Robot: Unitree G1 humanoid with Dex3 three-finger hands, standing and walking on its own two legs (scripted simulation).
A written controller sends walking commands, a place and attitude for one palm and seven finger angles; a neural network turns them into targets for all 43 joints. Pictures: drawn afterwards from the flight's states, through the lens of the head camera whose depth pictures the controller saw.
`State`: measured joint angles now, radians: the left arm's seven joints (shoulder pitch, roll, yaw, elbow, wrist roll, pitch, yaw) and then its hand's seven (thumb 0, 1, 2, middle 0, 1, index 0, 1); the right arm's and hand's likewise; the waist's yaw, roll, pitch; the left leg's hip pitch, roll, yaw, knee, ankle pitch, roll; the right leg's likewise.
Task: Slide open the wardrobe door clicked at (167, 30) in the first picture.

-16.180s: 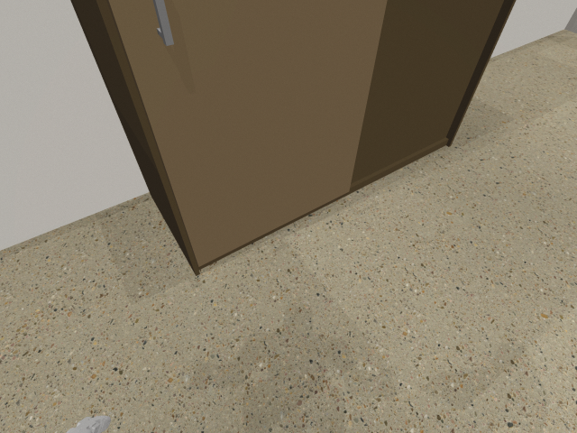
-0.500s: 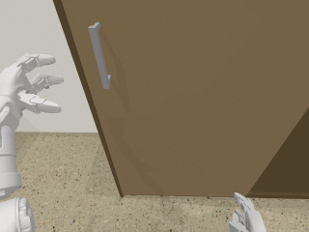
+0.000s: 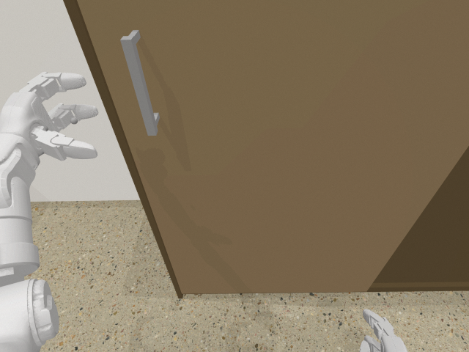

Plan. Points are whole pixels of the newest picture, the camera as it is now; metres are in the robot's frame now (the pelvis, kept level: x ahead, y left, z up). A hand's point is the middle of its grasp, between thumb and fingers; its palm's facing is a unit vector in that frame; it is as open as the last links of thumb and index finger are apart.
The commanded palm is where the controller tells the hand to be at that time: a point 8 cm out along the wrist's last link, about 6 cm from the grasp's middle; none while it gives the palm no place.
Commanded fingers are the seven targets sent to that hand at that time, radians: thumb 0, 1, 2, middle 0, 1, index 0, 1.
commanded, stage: move the hooked fingers beside the handle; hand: left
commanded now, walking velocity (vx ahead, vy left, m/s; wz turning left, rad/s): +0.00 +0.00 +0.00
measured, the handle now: (144, 86) +0.50 +0.20 +0.24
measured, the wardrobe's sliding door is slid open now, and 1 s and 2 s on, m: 0.00 0.00 0.00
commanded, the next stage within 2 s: feel for the door with the fingertips in 1.28 s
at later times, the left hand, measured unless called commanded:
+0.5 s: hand (100, 102) +0.43 +0.25 +0.25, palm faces +0.11 -0.99 -0.01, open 14.0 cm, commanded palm +0.40 +0.31 +0.24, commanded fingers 0.00 -0.50 0.30 -0.30 -1.20 -0.30 -1.20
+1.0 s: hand (100, 103) +0.43 +0.26 +0.24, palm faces +0.10 -0.99 +0.00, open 14.0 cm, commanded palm +0.40 +0.31 +0.24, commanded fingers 0.00 -0.50 0.30 -0.30 -1.20 -0.30 -1.20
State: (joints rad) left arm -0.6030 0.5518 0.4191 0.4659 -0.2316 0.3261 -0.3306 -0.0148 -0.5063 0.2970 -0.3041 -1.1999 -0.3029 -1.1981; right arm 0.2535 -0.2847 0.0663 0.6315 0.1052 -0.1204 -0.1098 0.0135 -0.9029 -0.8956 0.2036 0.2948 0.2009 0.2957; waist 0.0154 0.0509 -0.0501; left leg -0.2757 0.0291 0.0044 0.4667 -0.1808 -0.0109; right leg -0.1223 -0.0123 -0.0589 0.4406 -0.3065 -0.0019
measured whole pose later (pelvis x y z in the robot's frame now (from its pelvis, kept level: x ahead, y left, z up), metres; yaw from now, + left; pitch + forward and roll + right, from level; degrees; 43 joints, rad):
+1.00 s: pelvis +0.02 +0.00 +0.00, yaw -1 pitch +3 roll +0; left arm -0.76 0.58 0.42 0.72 -0.20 0.24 -0.33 -0.01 -0.51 0.30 -0.30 -1.20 -0.30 -1.20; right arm 0.30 -0.29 0.04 0.63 0.10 -0.05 -0.10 0.01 -0.90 -0.90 0.20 0.29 0.20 0.30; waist -0.02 0.05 -0.07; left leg -0.33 0.04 0.01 0.50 -0.22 -0.02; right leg -0.18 0.00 -0.05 0.46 -0.33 -0.01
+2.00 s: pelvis +0.01 -0.01 +0.00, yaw -1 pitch +1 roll +0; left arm -0.79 0.51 0.37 0.69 -0.17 0.27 -0.20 -0.01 -0.50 0.30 -0.31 -1.20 -0.30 -1.20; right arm 0.27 -0.27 0.05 0.64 0.09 -0.04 -0.11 0.01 -0.90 -0.90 0.20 0.29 0.20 0.30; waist -0.03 0.04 -0.07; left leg -0.30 0.05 0.01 0.48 -0.20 -0.02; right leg -0.15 0.00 -0.04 0.45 -0.32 -0.01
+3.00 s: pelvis +0.00 +0.00 +0.00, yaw -1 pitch +2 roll -1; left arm -0.89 0.46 0.31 0.77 -0.16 0.24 -0.15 -0.01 -0.51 0.30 -0.30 -1.20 -0.30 -1.20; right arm 0.27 -0.27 0.05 0.66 0.08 -0.07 -0.10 0.01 -0.90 -0.90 0.20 0.29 0.20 0.30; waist -0.03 0.04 -0.06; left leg -0.34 0.04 0.01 0.49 -0.19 -0.01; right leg -0.18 0.00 -0.05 0.45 -0.31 0.00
